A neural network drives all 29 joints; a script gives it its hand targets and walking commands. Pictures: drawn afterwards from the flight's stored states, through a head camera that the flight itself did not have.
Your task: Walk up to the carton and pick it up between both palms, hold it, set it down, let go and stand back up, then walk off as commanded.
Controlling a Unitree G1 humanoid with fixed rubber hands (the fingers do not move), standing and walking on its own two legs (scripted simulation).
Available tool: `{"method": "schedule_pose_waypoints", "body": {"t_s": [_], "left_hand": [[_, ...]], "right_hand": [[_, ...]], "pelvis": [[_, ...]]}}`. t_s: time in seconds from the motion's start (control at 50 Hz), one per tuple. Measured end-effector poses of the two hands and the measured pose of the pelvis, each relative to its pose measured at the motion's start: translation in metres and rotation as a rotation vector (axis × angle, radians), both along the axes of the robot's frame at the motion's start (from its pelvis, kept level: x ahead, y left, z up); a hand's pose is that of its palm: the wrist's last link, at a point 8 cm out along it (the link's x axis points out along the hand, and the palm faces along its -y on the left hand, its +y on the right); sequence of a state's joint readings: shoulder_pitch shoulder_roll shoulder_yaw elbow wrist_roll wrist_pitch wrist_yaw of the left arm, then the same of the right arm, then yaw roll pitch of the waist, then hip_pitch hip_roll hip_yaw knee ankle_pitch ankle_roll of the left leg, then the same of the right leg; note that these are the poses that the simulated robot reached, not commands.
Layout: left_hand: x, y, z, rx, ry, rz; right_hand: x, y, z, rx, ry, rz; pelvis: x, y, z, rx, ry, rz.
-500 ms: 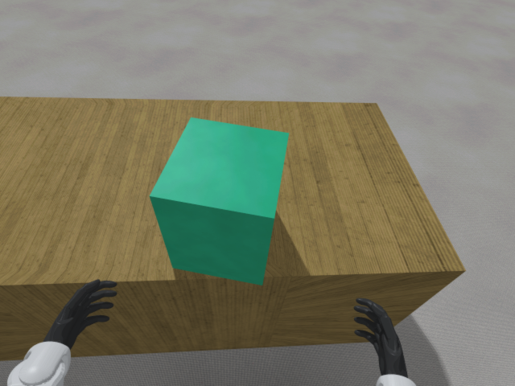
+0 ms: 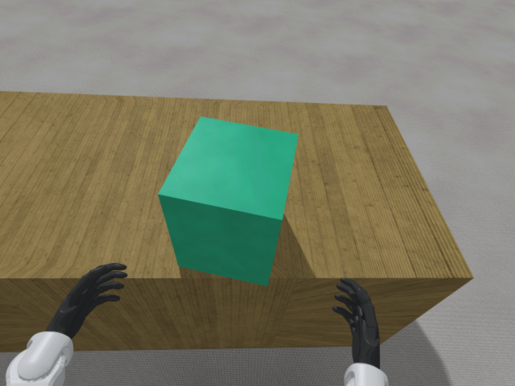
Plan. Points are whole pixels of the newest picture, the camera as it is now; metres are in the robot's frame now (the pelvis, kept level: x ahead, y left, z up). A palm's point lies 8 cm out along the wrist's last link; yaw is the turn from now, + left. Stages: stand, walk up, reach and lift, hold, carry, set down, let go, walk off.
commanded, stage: reach and lift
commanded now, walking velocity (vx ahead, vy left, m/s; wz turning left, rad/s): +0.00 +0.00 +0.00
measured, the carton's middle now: (235, 204) +0.46 +0.07 -0.04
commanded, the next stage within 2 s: none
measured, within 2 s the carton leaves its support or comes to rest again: neither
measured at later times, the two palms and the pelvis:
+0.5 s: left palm (82, 269) +0.26 +0.28 +0.03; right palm (355, 297) +0.25 -0.13 +0.01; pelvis +0.02 +0.00 +0.00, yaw +0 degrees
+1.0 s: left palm (93, 211) +0.33 +0.27 +0.08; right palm (353, 244) +0.31 -0.13 +0.06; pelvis +0.02 +0.01 +0.00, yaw +0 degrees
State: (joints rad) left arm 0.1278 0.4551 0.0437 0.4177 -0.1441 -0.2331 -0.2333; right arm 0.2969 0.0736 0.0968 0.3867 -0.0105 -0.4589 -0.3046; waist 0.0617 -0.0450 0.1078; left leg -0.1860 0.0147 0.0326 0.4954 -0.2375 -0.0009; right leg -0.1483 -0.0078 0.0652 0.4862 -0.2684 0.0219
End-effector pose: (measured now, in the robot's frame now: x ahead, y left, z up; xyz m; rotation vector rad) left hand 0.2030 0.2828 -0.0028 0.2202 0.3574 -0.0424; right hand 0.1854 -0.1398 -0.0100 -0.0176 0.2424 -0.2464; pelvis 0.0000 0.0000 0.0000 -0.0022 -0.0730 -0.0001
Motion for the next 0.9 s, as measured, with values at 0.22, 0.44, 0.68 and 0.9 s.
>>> {"method": "schedule_pose_waypoints", "body": {"t_s": [0.22, 0.44, 0.68, 0.9], "left_hand": [[0.017, 0.001, 0.010, -0.012, -0.012, -0.010], [0.051, -0.003, 0.029, -0.014, -0.052, -0.027], [0.081, -0.006, 0.046, -0.020, -0.077, -0.032], [0.117, -0.010, 0.072, -0.034, -0.116, -0.028]], "right_hand": [[0.026, 0.002, 0.008, -0.001, 0.006, 0.006], [0.056, 0.005, 0.018, 0.007, -0.014, 0.007], [0.087, 0.007, 0.034, -0.002, -0.038, 0.026], [0.115, 0.011, 0.057, 0.002, -0.059, 0.034]], "pelvis": [[0.008, -0.001, 0.000, 0.001, 0.011, 0.000], [0.019, -0.001, 0.000, 0.002, 0.026, -0.001], [0.021, 0.001, 0.001, -0.001, 0.029, -0.001], [0.021, 0.004, 0.001, -0.005, 0.029, -0.001]]}}
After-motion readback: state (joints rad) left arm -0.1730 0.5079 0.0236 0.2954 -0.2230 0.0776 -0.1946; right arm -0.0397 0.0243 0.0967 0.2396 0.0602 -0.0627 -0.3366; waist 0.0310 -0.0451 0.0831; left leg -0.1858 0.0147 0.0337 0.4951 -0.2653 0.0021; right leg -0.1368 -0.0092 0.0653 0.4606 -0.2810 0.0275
